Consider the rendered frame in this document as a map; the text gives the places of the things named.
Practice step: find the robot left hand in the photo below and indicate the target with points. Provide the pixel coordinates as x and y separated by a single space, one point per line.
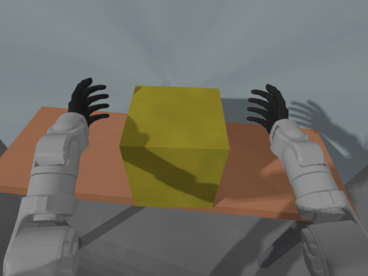
80 101

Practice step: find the robot left upper arm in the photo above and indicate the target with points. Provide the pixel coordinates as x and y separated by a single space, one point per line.
44 251

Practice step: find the robot right forearm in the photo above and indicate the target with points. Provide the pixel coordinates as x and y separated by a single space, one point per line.
318 197

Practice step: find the table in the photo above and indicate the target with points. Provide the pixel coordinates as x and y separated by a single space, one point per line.
253 183

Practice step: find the carton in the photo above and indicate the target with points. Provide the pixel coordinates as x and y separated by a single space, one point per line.
174 146

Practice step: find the robot right hand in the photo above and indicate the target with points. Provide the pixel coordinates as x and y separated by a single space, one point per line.
276 107

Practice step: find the robot left forearm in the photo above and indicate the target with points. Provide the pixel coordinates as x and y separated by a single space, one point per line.
55 167

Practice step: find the robot right upper arm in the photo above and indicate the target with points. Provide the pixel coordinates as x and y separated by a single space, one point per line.
335 249

